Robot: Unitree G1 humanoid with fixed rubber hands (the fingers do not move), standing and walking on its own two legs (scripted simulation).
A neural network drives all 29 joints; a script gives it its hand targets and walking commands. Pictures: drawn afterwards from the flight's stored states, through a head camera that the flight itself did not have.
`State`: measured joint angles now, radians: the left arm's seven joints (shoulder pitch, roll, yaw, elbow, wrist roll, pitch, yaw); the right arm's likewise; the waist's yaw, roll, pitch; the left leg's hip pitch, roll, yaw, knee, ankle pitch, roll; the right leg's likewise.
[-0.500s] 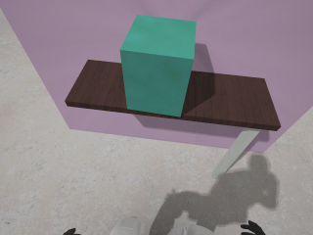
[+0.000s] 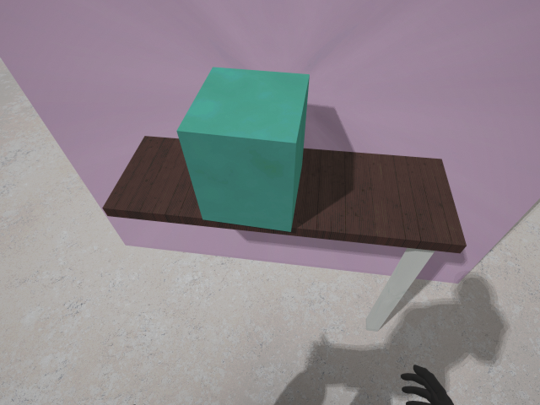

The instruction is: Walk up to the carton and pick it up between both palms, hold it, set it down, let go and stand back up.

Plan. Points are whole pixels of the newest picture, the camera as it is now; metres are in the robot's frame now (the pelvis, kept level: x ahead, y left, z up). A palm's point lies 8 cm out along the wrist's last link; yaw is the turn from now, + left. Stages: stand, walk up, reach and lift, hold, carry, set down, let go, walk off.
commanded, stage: walk up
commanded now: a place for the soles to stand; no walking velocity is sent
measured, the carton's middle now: (252, 151) +0.59 +0.08 +0.00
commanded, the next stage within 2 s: none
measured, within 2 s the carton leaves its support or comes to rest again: neither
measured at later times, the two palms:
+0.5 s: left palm out of the picture +0.03 +0.27 -0.12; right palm out of the picture +0.07 -0.23 -0.12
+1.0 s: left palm (70, 375) +0.18 +0.37 -0.14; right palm out of the picture +0.15 -0.15 -0.13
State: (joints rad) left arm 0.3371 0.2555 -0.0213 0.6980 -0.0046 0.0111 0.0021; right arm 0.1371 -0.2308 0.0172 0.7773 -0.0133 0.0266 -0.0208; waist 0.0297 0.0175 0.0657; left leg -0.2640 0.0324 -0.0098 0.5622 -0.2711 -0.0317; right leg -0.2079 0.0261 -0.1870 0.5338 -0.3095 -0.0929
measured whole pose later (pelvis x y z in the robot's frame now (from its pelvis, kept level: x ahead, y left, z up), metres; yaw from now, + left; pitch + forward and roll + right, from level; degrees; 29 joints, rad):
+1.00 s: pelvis +0.13 +0.10 -0.02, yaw -2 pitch -6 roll +1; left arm 0.36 0.27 0.05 0.82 0.03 0.01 -0.02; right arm 0.34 -0.22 -0.02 0.87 -0.04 -0.03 -0.01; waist -0.02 -0.06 0.14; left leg -0.18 0.01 0.17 0.68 -0.39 0.06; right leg -0.48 -0.06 0.01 1.10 -0.42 0.00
